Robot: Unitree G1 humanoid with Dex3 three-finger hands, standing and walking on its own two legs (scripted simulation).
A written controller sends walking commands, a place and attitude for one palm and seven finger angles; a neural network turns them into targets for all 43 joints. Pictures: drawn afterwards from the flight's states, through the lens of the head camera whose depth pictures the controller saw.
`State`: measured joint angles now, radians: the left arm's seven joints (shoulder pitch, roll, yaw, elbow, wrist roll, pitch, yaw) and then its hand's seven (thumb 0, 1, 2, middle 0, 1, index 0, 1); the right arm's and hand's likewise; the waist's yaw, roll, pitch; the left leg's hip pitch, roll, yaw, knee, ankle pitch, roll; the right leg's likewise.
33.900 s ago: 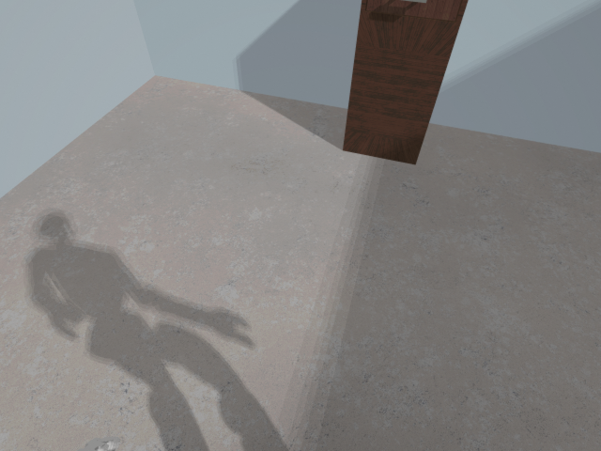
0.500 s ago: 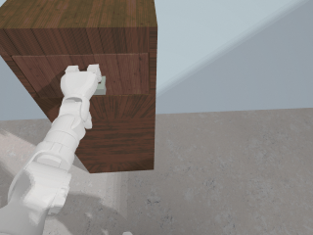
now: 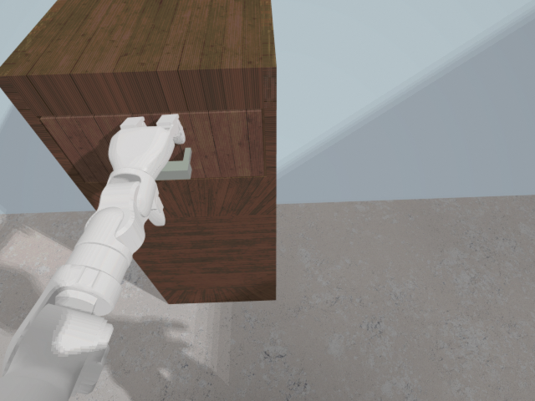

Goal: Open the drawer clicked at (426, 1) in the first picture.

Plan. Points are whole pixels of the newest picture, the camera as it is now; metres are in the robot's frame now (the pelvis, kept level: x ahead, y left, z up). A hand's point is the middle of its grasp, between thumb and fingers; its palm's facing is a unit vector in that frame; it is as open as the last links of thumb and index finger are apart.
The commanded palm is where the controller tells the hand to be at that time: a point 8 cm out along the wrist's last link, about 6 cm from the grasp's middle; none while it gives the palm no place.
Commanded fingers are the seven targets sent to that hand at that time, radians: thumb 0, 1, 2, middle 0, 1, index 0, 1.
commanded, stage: lift the fingers back up to retry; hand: left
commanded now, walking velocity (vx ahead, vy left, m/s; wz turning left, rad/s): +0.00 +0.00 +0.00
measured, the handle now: (161, 162) +0.50 +0.19 +0.05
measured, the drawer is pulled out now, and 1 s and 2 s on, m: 0.00 0.00 0.00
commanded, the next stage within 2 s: re-aim the fingers above the handle in 0.22 s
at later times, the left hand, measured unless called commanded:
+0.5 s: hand (149, 167) +0.44 +0.18 +0.11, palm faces -0.01 -0.02 -1.00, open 13.8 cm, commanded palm +0.43 +0.18 +0.17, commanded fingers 0.00 -0.50 0.30 -0.30 -1.20 -0.30 -1.20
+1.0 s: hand (153, 158) +0.46 +0.18 +0.11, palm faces +0.00 -0.04 -1.00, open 13.7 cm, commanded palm +0.44 +0.18 +0.17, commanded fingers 0.00 -0.50 0.30 -0.30 -1.20 -0.30 -1.20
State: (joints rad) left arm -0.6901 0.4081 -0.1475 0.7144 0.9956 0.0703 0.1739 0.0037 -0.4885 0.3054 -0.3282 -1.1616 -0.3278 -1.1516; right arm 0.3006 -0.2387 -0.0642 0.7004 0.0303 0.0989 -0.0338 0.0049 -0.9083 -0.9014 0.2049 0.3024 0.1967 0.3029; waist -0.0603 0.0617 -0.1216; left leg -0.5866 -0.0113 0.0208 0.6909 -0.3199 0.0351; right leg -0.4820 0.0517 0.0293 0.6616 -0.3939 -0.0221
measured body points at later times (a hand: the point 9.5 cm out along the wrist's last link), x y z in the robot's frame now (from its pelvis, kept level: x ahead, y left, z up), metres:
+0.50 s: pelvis -0.01 -0.02 +0.00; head +0.03 -0.04 +0.45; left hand +0.44 +0.18 +0.16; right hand +0.09 -0.29 -0.13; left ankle +0.00 +0.10 -0.72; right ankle -0.05 -0.11 -0.72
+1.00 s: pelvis -0.01 -0.01 +0.00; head +0.03 -0.02 +0.45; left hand +0.45 +0.18 +0.16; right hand +0.05 -0.27 -0.13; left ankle +0.00 +0.10 -0.72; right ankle -0.05 -0.11 -0.72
